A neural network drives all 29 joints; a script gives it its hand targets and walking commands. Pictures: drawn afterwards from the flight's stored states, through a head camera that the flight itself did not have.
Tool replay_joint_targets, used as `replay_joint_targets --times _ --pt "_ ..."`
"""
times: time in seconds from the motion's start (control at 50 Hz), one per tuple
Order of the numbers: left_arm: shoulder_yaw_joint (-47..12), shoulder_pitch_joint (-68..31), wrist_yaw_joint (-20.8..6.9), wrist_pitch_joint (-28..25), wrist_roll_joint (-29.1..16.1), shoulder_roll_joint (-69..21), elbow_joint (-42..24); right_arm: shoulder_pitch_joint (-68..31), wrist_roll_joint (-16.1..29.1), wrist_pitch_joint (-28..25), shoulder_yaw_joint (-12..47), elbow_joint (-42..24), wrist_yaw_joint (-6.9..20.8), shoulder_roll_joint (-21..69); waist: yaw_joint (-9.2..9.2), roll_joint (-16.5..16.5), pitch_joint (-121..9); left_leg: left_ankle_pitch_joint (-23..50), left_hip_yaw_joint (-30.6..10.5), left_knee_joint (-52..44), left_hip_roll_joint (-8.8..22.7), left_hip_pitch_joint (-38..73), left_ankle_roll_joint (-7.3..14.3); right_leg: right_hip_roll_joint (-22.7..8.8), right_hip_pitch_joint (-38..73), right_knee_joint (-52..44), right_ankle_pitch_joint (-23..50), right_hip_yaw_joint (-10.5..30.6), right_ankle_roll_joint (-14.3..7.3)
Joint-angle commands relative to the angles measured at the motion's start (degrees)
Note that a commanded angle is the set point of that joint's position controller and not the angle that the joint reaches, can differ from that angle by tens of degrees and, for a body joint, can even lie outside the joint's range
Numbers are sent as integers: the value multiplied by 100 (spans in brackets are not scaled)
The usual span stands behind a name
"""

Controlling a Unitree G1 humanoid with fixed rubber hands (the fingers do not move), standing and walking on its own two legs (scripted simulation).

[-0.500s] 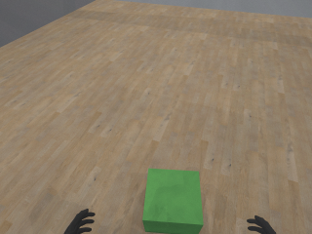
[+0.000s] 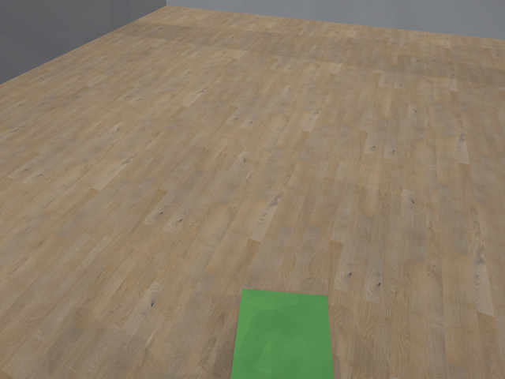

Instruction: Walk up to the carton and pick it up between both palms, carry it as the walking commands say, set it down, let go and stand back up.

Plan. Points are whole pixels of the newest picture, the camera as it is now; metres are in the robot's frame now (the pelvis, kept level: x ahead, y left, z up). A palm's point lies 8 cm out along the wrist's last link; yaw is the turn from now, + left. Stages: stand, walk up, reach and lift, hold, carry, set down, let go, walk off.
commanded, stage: stand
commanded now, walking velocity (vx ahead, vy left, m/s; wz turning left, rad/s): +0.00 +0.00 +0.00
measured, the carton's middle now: (281, 346) +0.40 -0.05 -0.65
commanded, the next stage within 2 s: none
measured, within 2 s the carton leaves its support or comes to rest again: neither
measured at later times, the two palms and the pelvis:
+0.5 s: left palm out of the picture -0.05 +0.24 -0.14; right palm out of the picture -0.04 -0.24 -0.13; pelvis -0.02 +0.00 +0.00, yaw +0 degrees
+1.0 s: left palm out of the picture -0.09 +0.22 -0.14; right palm out of the picture -0.08 -0.22 -0.14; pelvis -0.04 +0.00 +0.01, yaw +0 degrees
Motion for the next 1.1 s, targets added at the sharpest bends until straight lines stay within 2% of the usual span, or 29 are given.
replay_joint_targets --times 0.0,0.2,0.52,1.08 --pt "135 299 38 5 -7 670 -45 331 9 -3 -137 -57 -33 -664 0 24 320 2991 -338 -250 523 -39 38 -510 140 -200 2851 347 23" --pt "16 383 73 117 -12 495 545 435 16 97 -14 554 -52 -505 5 19 653 2534 -373 -450 520 -9 94 -510 177 -407 2335 327 -20" --pt "-132 502 117 178 -31 143 1315 558 36 157 139 1381 -95 -170 1 20 964 2099 -395 -679 500 19 122 -513 190 -644 1944 317 -53" --pt "-189 654 143 156 -34 -249 1743 570 34 158 207 1946 -111 222 -6 -5 1127 1601 -379 -874 457 -100 119 -507 41 -829 1528 313 -82"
